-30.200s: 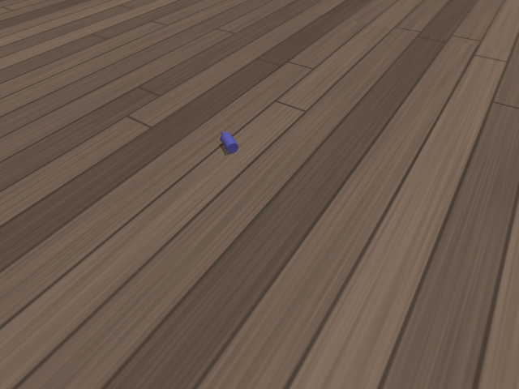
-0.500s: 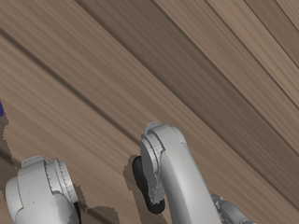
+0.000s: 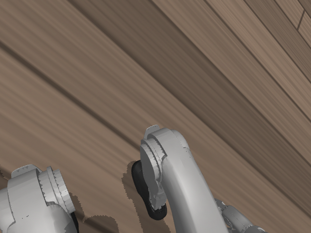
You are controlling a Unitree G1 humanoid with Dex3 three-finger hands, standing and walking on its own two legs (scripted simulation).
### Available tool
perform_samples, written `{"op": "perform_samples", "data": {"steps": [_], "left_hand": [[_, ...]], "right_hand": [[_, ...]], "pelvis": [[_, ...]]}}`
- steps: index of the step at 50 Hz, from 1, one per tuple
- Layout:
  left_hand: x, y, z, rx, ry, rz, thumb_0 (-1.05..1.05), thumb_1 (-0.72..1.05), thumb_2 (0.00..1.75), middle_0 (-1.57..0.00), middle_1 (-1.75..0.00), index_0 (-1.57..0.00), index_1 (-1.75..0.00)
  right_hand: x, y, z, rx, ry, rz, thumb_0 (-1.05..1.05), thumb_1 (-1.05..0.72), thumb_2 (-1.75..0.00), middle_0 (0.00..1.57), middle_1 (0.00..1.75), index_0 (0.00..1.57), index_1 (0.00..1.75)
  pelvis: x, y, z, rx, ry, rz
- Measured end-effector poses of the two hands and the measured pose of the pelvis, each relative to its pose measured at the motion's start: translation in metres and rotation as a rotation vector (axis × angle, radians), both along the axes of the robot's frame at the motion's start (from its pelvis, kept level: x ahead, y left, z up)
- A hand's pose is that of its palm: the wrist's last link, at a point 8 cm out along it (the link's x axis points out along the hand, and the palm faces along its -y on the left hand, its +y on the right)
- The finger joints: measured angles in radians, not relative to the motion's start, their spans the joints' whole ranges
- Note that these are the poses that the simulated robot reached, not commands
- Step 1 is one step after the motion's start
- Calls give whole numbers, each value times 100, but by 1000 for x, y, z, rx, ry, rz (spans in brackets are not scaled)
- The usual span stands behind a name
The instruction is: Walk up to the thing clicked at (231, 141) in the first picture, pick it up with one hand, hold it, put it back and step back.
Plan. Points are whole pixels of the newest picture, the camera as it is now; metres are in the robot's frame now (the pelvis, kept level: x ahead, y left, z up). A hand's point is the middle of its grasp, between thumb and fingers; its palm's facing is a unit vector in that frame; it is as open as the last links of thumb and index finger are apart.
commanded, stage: open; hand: left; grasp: from above
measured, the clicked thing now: out of the picture +0.43 +0.37 -0.27
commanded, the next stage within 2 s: withdraw in 0.84 s
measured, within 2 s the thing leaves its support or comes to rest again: rests again in 0.22 s
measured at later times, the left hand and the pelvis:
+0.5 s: hand out of the picture +0.44 +0.34 -0.23, palm faces -0.45 -0.14 -0.88, open 11.9 cm; pelvis +0.00 +0.00 +0.00, yaw -1 degrees
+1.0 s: hand out of the picture +0.44 +0.34 -0.23, palm faces -0.45 -0.15 -0.88, open 13.9 cm; pelvis +0.00 +0.00 +0.00, yaw -1 degrees
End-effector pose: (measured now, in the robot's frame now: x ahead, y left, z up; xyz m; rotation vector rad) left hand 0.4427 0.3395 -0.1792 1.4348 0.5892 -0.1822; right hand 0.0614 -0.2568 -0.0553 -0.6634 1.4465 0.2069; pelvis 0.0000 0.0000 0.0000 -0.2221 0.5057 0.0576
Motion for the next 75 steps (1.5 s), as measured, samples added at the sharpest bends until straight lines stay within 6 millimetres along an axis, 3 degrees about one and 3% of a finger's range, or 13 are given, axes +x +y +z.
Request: {"op": "perform_samples", "data": {"steps": [13, 35, 55, 62, 69, 75], "left_hand": [[0, 0, 4, 7, -18, -8, -1, 3, 44, -65, -45, -66, -45], [4, 3, 3, 2, -10, 3, 0, -34, 85, -24, -84, -24, -84], [7, 5, 7, 4, -46, -6, 0, -49, 98, -9, -100, -10, -100], [15, 13, 40, 48, -136, 12, 0, -50, 98, -9, -101, -10, -101], [12, 28, 108, 105, -135, 53, 0, -51, 99, -8, -100, -9, -101], [6, 30, 159, 89, -37, 66, 0, -51, 100, -9, -100, -9, -101]], "right_hand": [[-5, 1, 4, 4, -6, 15, 0, -90, -89, 20, 30, 20, 30], [-1, 6, 7, 8, -10, 21, 0, -90, -89, 20, 30, 20, 30], [2, 5, 6, 10, -9, 32, 0, -90, -89, 20, 30, 20, 30], [5, 3, 2, 32, -30, -22, 1, -91, -89, 20, 30, 20, 30], [21, 1, -5, 90, -71, -128, 1, -91, -90, 20, 30, 20, 30], [34, 0, 6, 103, -118, -165, 1, -91, -90, 20, 30, 20, 30]], "pelvis": [[-3, 1, 0, -6, -13, -2], [-2, 3, 2, -15, -8, -1], [-2, 2, 1, -13, -5, -3], [1, 1, 3, -6, 28, 5], [2, -1, 20, 24, 78, 31], [-4, -3, 45, 48, 81, 54]]}}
